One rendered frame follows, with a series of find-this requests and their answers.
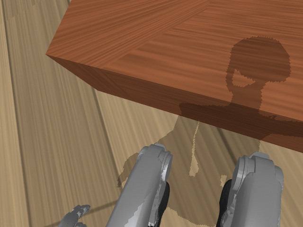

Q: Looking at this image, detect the left robot hand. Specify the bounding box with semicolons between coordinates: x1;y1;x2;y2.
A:
58;205;90;227

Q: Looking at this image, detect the left robot foot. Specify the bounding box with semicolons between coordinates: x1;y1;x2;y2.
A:
148;182;170;227

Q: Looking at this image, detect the right robot foot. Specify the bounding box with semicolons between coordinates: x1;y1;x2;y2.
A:
216;179;232;227

